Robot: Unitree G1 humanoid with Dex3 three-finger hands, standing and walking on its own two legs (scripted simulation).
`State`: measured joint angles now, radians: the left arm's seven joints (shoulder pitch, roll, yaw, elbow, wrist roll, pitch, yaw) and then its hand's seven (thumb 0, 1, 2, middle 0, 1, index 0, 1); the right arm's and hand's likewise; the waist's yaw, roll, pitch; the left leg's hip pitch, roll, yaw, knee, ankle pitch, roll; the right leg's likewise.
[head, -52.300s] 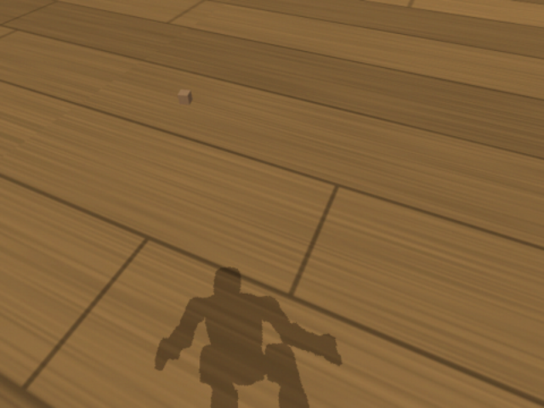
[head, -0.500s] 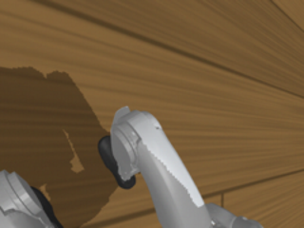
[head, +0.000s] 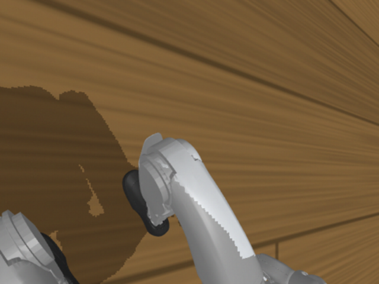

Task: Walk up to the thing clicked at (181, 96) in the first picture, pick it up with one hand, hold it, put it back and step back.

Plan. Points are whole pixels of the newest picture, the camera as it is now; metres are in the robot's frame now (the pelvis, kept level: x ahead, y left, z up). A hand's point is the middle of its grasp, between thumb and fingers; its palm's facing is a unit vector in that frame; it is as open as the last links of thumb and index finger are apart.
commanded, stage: close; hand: left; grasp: from above
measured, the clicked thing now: out of the picture +0.45 +0.37 -0.29
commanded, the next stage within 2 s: settle in 1.78 s
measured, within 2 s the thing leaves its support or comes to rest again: neither
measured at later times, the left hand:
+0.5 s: hand out of the picture +0.44 +0.35 -0.27, palm faces +0.03 -0.47 -0.88, open 11.6 cm
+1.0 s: hand out of the picture +0.44 +0.35 -0.26, palm faces +0.03 -0.46 -0.89, open 10.6 cm
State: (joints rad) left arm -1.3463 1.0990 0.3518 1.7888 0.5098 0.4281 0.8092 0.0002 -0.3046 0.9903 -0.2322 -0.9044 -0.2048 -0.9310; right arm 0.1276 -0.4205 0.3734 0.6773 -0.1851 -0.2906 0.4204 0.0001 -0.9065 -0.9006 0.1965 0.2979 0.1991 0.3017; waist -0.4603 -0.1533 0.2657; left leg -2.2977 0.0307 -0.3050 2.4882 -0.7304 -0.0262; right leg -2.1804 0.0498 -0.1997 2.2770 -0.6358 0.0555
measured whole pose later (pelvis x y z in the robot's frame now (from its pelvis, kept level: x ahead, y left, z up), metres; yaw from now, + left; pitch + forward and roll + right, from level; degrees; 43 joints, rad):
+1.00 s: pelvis +0.00 +0.00 +0.00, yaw +0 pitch +28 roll -16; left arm -1.35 1.11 0.36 1.78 0.49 0.43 0.83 0.00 -0.05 0.93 -0.42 -0.83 -0.40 -0.85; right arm 0.12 -0.44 0.38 0.67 -0.18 -0.30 0.43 0.00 -0.90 -0.90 0.20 0.30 0.20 0.30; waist -0.47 -0.16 0.28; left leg -2.29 0.03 -0.31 2.50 -0.74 -0.03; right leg -2.18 0.05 -0.20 2.29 -0.64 0.05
